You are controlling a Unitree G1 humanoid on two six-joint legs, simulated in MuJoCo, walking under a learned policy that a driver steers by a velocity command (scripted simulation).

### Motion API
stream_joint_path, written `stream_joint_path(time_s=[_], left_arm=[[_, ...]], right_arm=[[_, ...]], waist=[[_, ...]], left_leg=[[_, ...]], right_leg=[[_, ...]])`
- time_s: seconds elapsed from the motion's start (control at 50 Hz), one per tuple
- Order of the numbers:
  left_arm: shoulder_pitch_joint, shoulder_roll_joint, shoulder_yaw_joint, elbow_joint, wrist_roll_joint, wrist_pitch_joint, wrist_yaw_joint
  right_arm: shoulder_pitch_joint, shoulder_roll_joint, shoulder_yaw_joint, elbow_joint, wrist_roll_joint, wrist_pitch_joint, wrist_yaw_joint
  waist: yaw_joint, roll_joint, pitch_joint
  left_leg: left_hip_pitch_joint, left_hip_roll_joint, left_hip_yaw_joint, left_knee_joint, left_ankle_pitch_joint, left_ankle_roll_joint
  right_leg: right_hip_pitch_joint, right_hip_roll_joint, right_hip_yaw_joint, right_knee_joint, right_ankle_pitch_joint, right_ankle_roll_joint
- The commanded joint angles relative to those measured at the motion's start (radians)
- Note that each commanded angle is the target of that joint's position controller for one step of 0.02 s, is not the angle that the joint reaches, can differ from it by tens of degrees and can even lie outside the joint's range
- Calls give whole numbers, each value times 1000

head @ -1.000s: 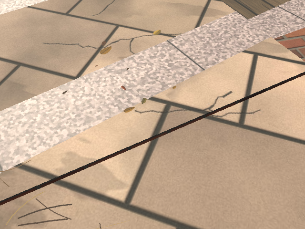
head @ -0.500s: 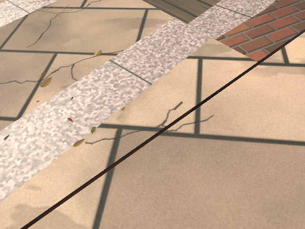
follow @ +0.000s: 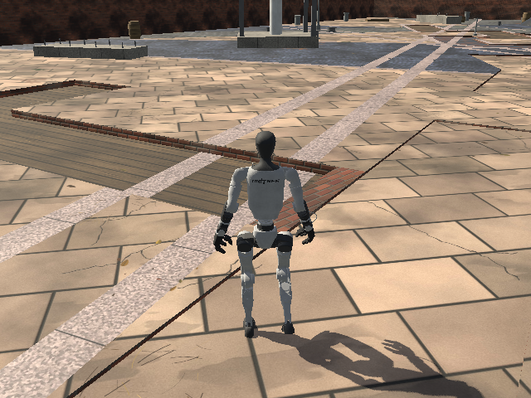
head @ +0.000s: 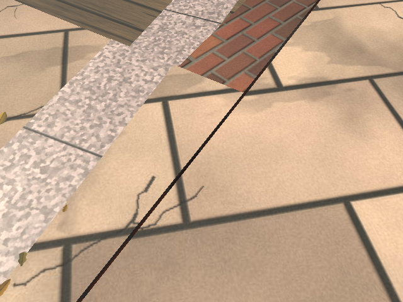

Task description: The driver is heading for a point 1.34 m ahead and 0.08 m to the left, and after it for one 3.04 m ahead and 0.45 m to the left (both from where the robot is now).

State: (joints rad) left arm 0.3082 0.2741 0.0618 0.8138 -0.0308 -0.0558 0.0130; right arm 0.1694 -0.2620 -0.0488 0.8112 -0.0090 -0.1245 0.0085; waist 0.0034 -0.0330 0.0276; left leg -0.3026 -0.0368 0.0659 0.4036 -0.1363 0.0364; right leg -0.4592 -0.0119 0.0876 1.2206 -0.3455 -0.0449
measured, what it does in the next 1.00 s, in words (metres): walks ahead: right foot, then left foot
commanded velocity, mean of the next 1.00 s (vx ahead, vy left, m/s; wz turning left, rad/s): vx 0.41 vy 0.00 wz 0.04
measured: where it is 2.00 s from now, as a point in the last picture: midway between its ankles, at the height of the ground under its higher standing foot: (244, 274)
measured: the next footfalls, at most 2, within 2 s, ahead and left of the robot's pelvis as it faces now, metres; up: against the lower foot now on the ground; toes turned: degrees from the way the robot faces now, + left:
right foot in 0.36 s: +0.34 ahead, -0.19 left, +0.00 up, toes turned -12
left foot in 0.88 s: +0.63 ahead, +0.00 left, +0.00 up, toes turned +5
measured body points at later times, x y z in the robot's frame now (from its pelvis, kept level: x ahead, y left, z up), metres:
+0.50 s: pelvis +0.27 -0.09 +0.00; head +0.30 -0.11 +0.44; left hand +0.45 +0.14 -0.10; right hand +0.28 -0.37 -0.14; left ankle +0.19 +0.09 -0.64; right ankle +0.31 -0.18 -0.74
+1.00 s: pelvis +0.49 -0.08 -0.02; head +0.54 -0.06 +0.43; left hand +0.59 +0.21 -0.13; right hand +0.69 -0.33 -0.11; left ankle +0.59 +0.00 -0.74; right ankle +0.39 -0.22 -0.63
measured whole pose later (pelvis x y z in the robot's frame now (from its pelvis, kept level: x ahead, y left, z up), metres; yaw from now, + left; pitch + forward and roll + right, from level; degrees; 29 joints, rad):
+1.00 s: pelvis +0.49 -0.08 -0.02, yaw +7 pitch +3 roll -1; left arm 0.17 0.28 0.05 0.75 0.00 -0.05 0.03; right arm 0.13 -0.29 -0.07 0.70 0.00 -0.03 0.03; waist -0.01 -0.01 0.07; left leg -0.50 -0.08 0.02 0.55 -0.11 0.10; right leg -0.42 0.01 0.02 1.28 -0.52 0.04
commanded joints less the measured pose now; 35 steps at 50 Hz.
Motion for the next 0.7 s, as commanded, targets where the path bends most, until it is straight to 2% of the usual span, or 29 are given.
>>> stream_joint_path(time_s=[0.02,0.06,0.1,0.18,0.24,0.28,0.3,0.32,0.34,0.36,0.38,0.4,0.42,0.44,0.46,0.48,0.5,0.54,0.58,0.64,0.7], left_arm=[[31,28,12,-80,-3,5,-6],[-18,24,9,-116,4,13,-6],[-60,30,7,-144,8,12,-9],[-184,10,-8,-186,12,-7,-34],[-283,9,-16,-228,9,-12,-51],[-319,25,-14,-256,8,-13,-59],[-318,37,-10,-264,10,-14,-62],[-283,57,-1,-262,13,-15,-63],[-176,86,18,-235,18,-16,-61],[-7,144,50,-181,18,-14,-52],[178,243,79,-150,26,-6,-30],[171,297,76,-151,33,-9,-31],[171,192,53,-156,35,-19,-35],[105,159,39,-152,34,-26,-37],[26,124,29,-155,30,-31,-40],[-31,86,20,-158,30,-37,-44],[-58,68,18,-154,36,-46,-44],[-68,63,21,-131,41,-68,-42],[-53,74,28,-106,50,-75,-32],[-25,79,31,-75,51,-72,-14],[-59,104,33,-70,48,-61,4]], right_arm=[[27,-85,-23,-23,1,-17,4],[37,-113,-34,-7,6,-22,5],[49,-135,-41,2,4,-17,2],[91,-156,-40,22,10,-2,1],[147,-182,-42,47,28,13,3],[174,-197,-44,67,38,28,3],[176,-205,-46,74,41,36,2],[166,-216,-47,76,43,42,-1],[148,-222,-45,77,44,50,-3],[160,-197,-34,75,36,53,-9],[168,-135,-6,44,5,45,-8],[283,-25,27,40,16,19,9],[189,-147,-5,50,58,3,14],[108,-160,-13,14,76,-1,14],[83,-142,-11,14,60,5,6],[85,-137,-18,21,43,17,2],[123,-124,-20,32,43,35,3],[154,-89,-20,46,46,62,1],[121,-75,-23,33,44,74,-4],[55,-66,-25,9,37,72,-2],[-34,-41,-14,-28,16,64,15]], waist=[[2,103,-40],[2,85,-15],[-5,74,-9],[-50,63,10],[-83,70,40],[-80,85,53],[-66,98,48],[-34,116,22],[38,121,-44],[111,104,-146],[171,-56,-290],[75,-254,-432],[132,-99,-381],[108,-82,-229],[65,-16,-165],[30,-27,-113],[-2,-56,-105],[-27,-40,-79],[-27,-25,-38],[-10,-22,0],[6,-19,39]], left_leg=[[153,286,-249,-252,64,166],[150,299,-189,-275,137,182],[174,303,-128,-281,191,187],[194,264,-10,-269,225,158],[246,286,3,-257,182,149],[315,320,-7,-227,211,139],[345,333,-5,-195,275,132],[361,333,9,-132,422,119],[346,308,47,6,585,96],[249,261,89,212,633,64],[-23,199,105,574,263,18],[-348,28,-39,873,-448,-16],[-436,62,-174,967,-433,1],[-483,101,-161,950,-337,13],[-440,149,-152,887,-246,8],[-396,175,-155,831,-185,1],[-330,193,-167,810,-135,-5],[-304,185,-170,791,-81,-17],[-361,175,-193,743,-12,-27],[-436,153,-209,601,123,-34],[-363,126,-117,381,247,-33]], right_leg=[[-177,-119,30,-5,63,5],[-238,-134,31,-58,108,11],[-281,-137,31,-140,188,21],[-229,-108,-29,-399,366,11],[-203,-84,-82,-527,348,0],[-206,-68,-98,-581,263,-21],[-185,-54,-112,-604,211,-36],[-113,-26,-133,-632,175,-55],[51,15,-166,-686,208,-79],[311,46,-169,-692,249,-105],[646,-184,119,-669,319,-177],[866,-405,606,-828,151,-330],[800,-394,593,-888,127,-285],[665,-362,407,-896,215,-240],[527,-316,284,-916,299,-209],[427,-272,185,-953,331,-187],[363,-252,126,-993,332,-173],[310,-236,42,-1046,398,-175],[308,-230,-34,-1071,454,-166],[352,-221,-118,-1088,464,-146],[328,-192,-236,-1065,632,-108]])
Velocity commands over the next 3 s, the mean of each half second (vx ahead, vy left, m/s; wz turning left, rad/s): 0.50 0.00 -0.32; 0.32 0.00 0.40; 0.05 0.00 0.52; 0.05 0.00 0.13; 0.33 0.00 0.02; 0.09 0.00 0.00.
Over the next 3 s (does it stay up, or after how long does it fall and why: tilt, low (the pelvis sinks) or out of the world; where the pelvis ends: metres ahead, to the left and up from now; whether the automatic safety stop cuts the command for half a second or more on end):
stays up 0.84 -0.04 -0.01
